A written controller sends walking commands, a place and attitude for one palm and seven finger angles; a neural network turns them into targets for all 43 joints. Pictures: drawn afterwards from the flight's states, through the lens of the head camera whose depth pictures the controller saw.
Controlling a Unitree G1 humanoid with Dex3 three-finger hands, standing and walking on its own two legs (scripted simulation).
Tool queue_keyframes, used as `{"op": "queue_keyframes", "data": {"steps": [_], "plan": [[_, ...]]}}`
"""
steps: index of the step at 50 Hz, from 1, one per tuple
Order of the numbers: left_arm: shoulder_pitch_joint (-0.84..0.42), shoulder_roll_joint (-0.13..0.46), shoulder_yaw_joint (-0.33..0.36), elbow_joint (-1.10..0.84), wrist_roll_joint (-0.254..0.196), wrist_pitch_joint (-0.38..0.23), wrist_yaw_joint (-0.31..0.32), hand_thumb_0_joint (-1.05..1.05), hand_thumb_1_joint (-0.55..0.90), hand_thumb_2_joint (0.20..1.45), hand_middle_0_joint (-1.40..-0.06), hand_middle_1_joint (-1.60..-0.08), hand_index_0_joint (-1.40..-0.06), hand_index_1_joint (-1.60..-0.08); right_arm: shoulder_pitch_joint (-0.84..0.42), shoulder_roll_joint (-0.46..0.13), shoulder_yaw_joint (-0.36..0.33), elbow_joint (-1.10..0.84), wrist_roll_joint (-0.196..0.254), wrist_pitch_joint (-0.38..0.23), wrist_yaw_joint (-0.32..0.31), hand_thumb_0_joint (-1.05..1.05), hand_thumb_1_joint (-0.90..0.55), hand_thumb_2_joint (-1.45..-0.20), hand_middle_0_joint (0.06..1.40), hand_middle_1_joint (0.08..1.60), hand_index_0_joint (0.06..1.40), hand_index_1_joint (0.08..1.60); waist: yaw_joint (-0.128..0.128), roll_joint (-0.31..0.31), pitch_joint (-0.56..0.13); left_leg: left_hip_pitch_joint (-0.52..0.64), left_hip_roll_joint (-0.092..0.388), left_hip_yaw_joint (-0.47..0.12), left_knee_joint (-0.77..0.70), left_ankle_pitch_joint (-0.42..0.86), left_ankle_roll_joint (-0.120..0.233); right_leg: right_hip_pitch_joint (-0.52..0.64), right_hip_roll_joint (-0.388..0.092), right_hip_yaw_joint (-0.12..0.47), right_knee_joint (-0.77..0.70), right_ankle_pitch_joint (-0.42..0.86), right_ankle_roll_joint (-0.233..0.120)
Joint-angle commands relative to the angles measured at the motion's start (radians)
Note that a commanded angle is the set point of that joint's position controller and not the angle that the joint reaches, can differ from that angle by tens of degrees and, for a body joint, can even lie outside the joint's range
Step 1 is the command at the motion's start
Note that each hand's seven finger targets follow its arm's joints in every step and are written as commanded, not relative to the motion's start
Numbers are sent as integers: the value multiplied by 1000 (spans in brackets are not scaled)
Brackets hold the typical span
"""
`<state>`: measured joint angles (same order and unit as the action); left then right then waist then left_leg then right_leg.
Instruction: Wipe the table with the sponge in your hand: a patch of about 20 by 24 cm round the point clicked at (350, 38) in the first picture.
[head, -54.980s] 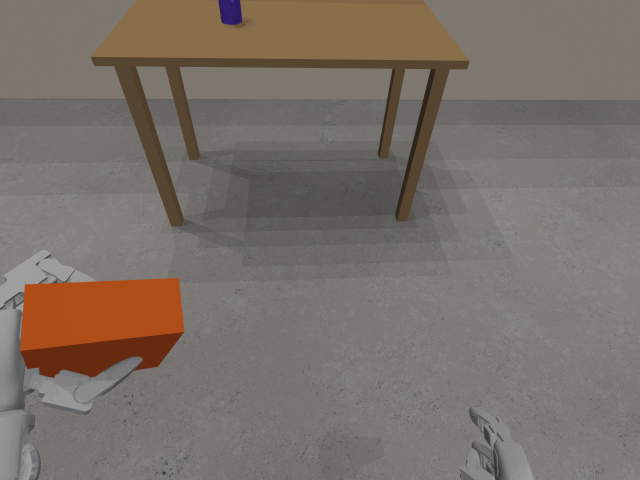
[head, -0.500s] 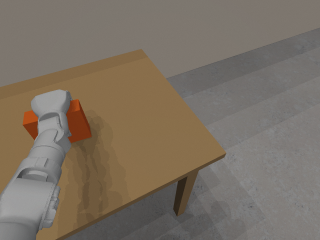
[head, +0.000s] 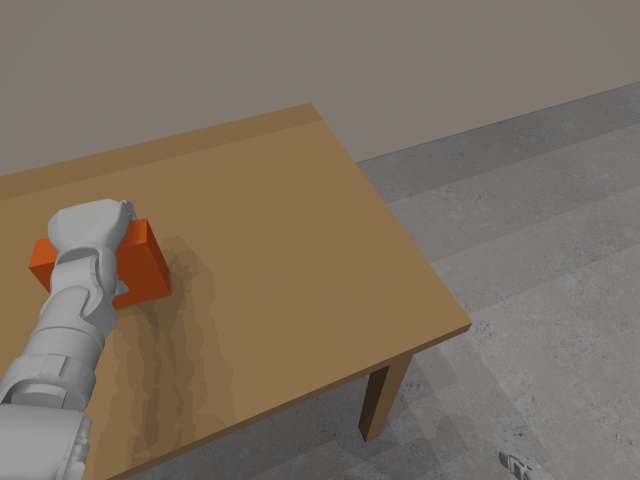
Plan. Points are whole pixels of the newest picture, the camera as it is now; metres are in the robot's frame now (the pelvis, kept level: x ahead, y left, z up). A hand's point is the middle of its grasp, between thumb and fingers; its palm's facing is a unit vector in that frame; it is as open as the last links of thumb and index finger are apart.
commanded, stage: wipe back along the first lane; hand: left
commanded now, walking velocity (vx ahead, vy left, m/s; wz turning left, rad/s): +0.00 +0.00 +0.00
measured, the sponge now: (113, 277) +0.37 +0.33 +0.02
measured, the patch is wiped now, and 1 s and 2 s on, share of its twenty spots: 0.95 0.95 1.00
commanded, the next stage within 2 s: lift the sponge slowly off the table in 1.46 s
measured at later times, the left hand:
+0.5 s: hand (117, 282) +0.34 +0.29 +0.06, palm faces -0.04 -0.04 -1.00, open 9.6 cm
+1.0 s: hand (124, 312) +0.29 +0.27 +0.06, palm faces -0.01 -0.05 -1.00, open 9.5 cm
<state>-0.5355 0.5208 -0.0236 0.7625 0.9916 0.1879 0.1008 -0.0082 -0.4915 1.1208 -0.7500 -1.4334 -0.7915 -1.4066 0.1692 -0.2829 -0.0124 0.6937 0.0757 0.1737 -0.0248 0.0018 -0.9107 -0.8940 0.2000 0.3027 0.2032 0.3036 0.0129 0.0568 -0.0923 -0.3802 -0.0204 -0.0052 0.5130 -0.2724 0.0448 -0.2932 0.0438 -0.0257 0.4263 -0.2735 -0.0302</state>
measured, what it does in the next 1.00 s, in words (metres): stands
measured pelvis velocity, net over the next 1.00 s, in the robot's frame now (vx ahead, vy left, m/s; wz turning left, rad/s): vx -0.01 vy -0.01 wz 0.00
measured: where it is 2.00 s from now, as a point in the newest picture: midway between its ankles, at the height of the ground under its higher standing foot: outside the picture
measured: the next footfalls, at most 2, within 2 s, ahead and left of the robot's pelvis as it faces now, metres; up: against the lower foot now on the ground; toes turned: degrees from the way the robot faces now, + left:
none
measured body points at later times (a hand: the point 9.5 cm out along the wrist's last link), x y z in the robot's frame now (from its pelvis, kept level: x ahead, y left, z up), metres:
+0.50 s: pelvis -0.01 +0.00 +0.00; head +0.00 -0.02 +0.45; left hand +0.34 +0.29 +0.11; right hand +0.16 -0.24 -0.12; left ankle -0.02 +0.09 -0.74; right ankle -0.04 -0.11 -0.74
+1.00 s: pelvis -0.01 -0.01 +0.00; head -0.01 -0.04 +0.45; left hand +0.29 +0.26 +0.11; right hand +0.20 -0.23 -0.10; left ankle -0.02 +0.09 -0.74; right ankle -0.04 -0.11 -0.74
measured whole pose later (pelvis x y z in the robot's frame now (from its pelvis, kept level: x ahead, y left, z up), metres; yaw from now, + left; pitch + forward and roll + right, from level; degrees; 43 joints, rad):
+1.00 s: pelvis -0.01 -0.01 +0.00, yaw +0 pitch +3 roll -1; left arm -0.15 0.40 -0.14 0.26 0.96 0.41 0.12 0.01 -0.47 1.12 -0.71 -1.47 -0.76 -1.45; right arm 0.07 -0.27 0.03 0.64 0.09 0.18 -0.01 0.01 -0.91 -0.89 0.20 0.30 0.20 0.30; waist 0.06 0.09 -0.08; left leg -0.28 -0.02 0.00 0.50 -0.27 0.03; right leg -0.21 0.04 -0.02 0.45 -0.29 -0.04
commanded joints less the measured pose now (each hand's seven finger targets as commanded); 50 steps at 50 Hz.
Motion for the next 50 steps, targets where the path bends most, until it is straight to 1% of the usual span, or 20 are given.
{"op": "queue_keyframes", "data": {"steps": [1,9,15,16,18,20,21,24,26,29,31,32,36,37,40,41,42,45,46,50], "plan": [[-203,211,57,-184,6,11,15,0,100,1300,-1200,-1600,-1200,-1600,-55,-149,-51,-123,1,-27,0,0,-900,-900,200,300,200,300,9,-33,-290,214,10,-28,1,499,18,99,-4,21,2,477,-48],[-161,109,-36,-222,-1,73,17,0,100,1300,-1200,-1600,-1200,-1600,-89,-138,-42,-128,6,-22,0,0,-900,-900,200,300,200,300,-2,-35,-213,199,4,-38,-29,356,13,51,1,4,-13,314,-46],[-102,57,-69,-250,-2,90,10,0,100,1300,-1200,-1600,-1200,-1600,-107,-133,-36,-141,4,-21,3,0,-900,-900,200,300,200,300,5,-54,-221,199,3,-40,-24,354,11,62,2,6,-5,325,-50],[-60,79,-32,-248,-8,92,11,0,100,1300,-1200,-1600,-1200,-1600,-117,-134,-34,-147,4,-21,3,0,-900,-900,200,300,200,300,22,-62,-223,191,6,-46,-30,359,11,74,3,11,-6,326,-54],[-57,21,-88,-268,-10,99,8,0,100,1300,-1200,-1600,-1200,-1600,-122,-129,-30,-154,6,-20,5,0,-900,-900,200,300,200,300,8,-72,-198,183,3,-38,-25,344,11,62,1,5,-4,329,-48],[-45,30,-80,-268,-9,113,12,0,100,1300,-1200,-1600,-1200,-1600,-130,-129,-29,-156,7,-18,6,0,-900,-900,200,300,200,300,11,-83,-185,174,2,-40,-31,312,11,57,3,6,-7,297,-47],[-18,66,-36,-282,-16,118,15,0,100,1300,-1200,-1600,-1200,-1600,-141,-132,-28,-161,7,-18,4,0,-900,-900,200,300,200,300,27,-72,-194,172,4,-45,-37,316,11,71,3,11,-8,293,-51],[-11,11,-91,-313,-19,134,13,0,100,1300,-1200,-1600,-1200,-1600,-150,-123,-24,-169,9,-18,6,0,-900,-900,200,300,200,300,18,-52,-179,179,1,-42,-34,305,10,62,2,4,-6,283,-50],[14,36,-62,-332,-22,147,11,0,100,1300,-1200,-1600,-1200,-1600,-172,-127,-20,-175,9,-17,4,0,-900,-900,200,300,200,300,30,-63,-179,171,4,-48,-43,295,8,71,4,12,-8,271,-53],[85,-18,-102,-379,-29,157,11,0,100,1300,-1200,-1600,-1200,-1600,-175,-118,-20,-185,8,-23,11,0,-900,-900,200,300,200,300,30,-67,-195,186,1,-45,-31,328,8,89,3,6,4,310,-49],[117,-3,-79,-416,-33,169,11,0,100,1300,-1200,-1600,-1200,-1600,-194,-119,-18,-193,9,-22,16,0,-900,-900,200,300,200,300,41,-61,-184,181,6,-51,-38,328,7,92,4,11,4,304,-53],[98,-51,-129,-437,-34,173,10,0,100,1300,-1200,-1600,-1200,-1600,-196,-115,-18,-192,8,-22,16,0,-900,-900,200,300,200,300,25,-61,-179,194,3,-41,-29,332,10,89,3,9,6,322,-50],[168,0,-72,-470,-39,202,13,0,100,1300,-1200,-1600,-1200,-1600,-220,-119,-13,-196,9,-25,16,0,-900,-900,200,300,200,300,44,-80,-163,176,3,-41,-41,322,9,111,3,24,2,333,-51],[163,-43,-118,-489,-45,209,11,0,100,1300,-1200,-1600,-1200,-1600,-219,-112,-11,-201,11,-24,15,0,-900,-900,200,300,200,300,32,-75,-145,175,0,-37,-41,307,10,108,1,15,3,320,-47],[196,-32,-103,-502,-51,223,8,0,100,1300,-1200,-1600,-1200,-1600,-232,-112,-9,-203,12,-29,12,0,-900,-900,200,300,200,300,39,-90,-140,176,-4,-33,-45,297,12,119,0,21,-5,323,-44],[204,7,-64,-515,-48,226,9,0,100,1300,-1200,-1600,-1200,-1600,-241,-118,-9,-201,9,-28,11,0,-900,-900,200,300,200,300,48,-89,-148,179,0,-38,-50,298,10,123,2,33,-5,321,-50],[216,-52,-118,-530,-54,230,5,0,100,1300,-1200,-1600,-1200,-1600,-238,-108,-7,-209,10,-31,11,0,-900,-900,200,300,200,300,40,-95,-148,178,-3,-32,-46,300,13,131,0,19,0,326,-44],[246,-33,-99,-548,-58,232,1,0,100,1300,-1200,-1600,-1200,-1600,-247,-108,-6,-207,10,-36,10,0,-900,-900,200,300,200,300,44,-94,-140,179,-6,-26,-44,301,13,141,-3,28,-4,355,-43],[269,4,-60,-562,-60,233,1,0,100,1300,-1200,-1600,-1200,-1600,-253,-112,-6,-209,8,-36,11,0,-900,-900,200,300,200,300,54,-88,-143,178,-5,-32,-49,303,12,149,0,45,-6,358,-48],[337,-15,-66,-595,-69,229,-3,0,100,1300,-1200,-1600,-1200,-1600,-256,-104,-5,-212,8,-45,13,0,-900,-900,200,300,200,300,54,-98,-141,177,-10,-21,-40,326,12,170,-5,47,1,416,-42]]}}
